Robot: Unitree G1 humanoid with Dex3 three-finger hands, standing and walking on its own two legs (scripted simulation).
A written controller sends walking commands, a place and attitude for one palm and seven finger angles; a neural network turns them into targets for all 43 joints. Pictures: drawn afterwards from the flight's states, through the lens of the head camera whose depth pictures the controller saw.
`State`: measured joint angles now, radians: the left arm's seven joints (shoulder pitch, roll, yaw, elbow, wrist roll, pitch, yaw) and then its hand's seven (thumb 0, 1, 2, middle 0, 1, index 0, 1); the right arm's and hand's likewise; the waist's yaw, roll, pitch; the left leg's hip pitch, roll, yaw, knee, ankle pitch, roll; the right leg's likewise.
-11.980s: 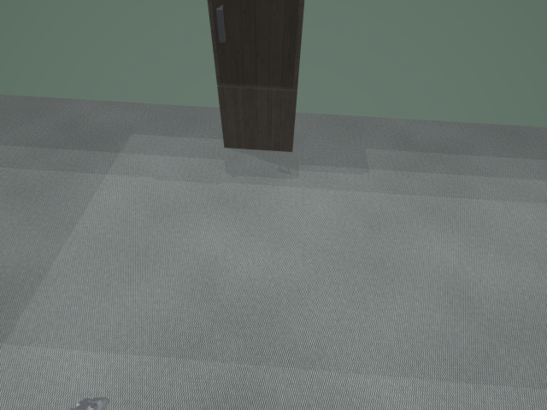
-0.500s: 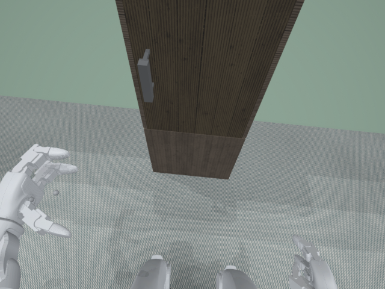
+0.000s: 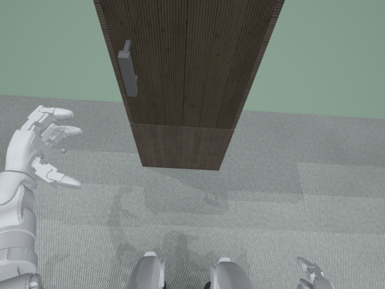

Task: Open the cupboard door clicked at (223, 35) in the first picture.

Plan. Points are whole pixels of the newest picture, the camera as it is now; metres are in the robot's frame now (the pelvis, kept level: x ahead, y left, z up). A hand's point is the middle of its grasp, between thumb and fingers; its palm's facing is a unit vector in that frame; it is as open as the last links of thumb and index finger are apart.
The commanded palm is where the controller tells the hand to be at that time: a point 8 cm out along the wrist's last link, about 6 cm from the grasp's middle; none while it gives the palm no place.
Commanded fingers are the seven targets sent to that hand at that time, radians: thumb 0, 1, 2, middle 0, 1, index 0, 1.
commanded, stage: move the hooked fingers beside the handle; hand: left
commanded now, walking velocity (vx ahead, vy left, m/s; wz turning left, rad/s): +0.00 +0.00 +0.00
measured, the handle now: (130, 69) +0.62 +0.17 +0.03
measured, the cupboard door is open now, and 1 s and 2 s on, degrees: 0 0 0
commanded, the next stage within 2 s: slide the fingers in behind the handle in 1.86 s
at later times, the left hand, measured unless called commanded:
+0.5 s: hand (88, 112) +0.47 +0.24 +0.04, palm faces -0.04 -1.00 -0.02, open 13.9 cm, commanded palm +0.46 +0.28 +0.04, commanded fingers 0.00 -0.50 0.30 -0.30 -1.20 -0.30 -1.20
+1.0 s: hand (105, 82) +0.55 +0.22 +0.04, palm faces -0.03 -1.00 -0.02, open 13.9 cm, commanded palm +0.56 +0.24 +0.04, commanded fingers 0.00 -0.50 0.30 -0.30 -1.20 -0.30 -1.20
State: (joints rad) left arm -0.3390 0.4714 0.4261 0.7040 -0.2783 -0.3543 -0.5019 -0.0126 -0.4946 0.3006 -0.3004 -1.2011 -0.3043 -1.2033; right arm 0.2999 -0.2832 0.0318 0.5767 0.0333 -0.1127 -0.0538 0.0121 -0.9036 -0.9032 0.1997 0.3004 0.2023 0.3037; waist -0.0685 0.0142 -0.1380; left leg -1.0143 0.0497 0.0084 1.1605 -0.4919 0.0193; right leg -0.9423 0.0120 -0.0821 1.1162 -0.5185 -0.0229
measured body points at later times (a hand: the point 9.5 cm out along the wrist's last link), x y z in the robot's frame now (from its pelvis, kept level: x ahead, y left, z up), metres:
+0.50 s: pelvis +0.00 +0.01 -0.01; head +0.13 +0.03 +0.42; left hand +0.46 +0.29 +0.05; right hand +0.04 -0.27 -0.12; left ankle +0.03 +0.11 -0.65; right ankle +0.01 -0.11 -0.65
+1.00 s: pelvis -0.01 +0.01 -0.03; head +0.17 +0.04 +0.38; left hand +0.55 +0.27 +0.05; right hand -0.03 -0.26 -0.12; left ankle +0.03 +0.11 -0.65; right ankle +0.01 -0.11 -0.65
